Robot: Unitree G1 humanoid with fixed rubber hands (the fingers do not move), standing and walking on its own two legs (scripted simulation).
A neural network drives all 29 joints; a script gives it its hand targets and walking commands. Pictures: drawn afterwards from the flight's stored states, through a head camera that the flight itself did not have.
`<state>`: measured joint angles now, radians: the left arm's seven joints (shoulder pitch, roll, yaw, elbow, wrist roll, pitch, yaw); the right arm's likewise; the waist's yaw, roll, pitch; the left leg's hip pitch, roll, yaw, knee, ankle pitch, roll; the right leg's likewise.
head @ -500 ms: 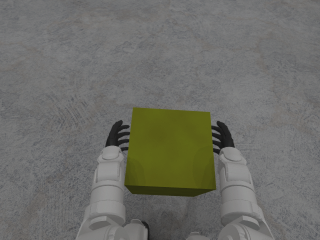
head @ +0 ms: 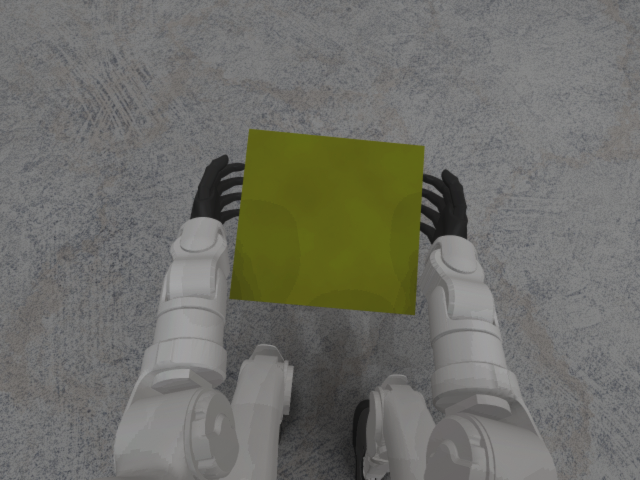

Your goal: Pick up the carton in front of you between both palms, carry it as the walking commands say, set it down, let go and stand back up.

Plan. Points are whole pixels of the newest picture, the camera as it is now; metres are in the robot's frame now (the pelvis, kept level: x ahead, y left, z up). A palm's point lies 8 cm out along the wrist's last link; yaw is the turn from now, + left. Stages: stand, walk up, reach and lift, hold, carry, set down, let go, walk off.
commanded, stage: set down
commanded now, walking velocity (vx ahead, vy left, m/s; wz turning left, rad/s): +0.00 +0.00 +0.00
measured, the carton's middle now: (325, 234) +0.44 +0.06 -0.16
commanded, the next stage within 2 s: none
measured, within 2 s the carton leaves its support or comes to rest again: rests again in 1.48 s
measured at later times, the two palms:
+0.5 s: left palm (221, 232) +0.45 +0.23 -0.24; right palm (397, 246) +0.46 -0.06 -0.22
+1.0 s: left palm (232, 237) +0.48 +0.24 -0.38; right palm (378, 253) +0.48 -0.06 -0.37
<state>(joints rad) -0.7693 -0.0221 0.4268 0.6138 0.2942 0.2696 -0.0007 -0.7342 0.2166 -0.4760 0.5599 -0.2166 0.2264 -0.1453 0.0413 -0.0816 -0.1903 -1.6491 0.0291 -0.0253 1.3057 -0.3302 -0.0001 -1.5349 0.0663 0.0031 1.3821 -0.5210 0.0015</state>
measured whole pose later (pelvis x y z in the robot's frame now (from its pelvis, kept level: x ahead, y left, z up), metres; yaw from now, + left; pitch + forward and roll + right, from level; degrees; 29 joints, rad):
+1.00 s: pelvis -0.03 +0.01 -0.22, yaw -3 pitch +41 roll -5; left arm -1.32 0.31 0.22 0.92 0.04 0.23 0.05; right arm -1.23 0.00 -0.35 0.78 0.01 0.18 -0.24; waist 0.08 -0.08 0.21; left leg -2.35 0.02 -0.05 2.04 -0.41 0.02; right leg -2.18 0.17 0.00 2.13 -0.68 0.08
